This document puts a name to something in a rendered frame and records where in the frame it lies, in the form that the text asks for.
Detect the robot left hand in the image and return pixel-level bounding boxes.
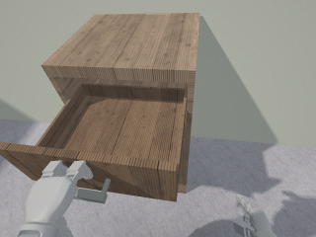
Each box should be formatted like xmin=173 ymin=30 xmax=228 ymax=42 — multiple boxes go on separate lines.
xmin=26 ymin=160 xmax=94 ymax=237

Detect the handle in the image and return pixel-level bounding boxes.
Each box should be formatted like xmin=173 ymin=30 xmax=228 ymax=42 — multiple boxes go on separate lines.
xmin=74 ymin=179 xmax=111 ymax=204

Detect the left robot forearm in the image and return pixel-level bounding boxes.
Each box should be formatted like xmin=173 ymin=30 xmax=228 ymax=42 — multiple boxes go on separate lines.
xmin=16 ymin=221 xmax=58 ymax=237

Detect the cabinet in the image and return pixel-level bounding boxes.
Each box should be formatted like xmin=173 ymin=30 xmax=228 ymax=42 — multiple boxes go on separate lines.
xmin=41 ymin=13 xmax=200 ymax=194

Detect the drawer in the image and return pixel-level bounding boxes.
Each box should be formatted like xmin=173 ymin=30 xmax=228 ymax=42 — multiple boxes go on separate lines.
xmin=0 ymin=83 xmax=188 ymax=202

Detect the robot right hand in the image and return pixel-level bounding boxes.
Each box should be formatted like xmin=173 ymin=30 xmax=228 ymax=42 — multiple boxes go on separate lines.
xmin=233 ymin=194 xmax=273 ymax=237

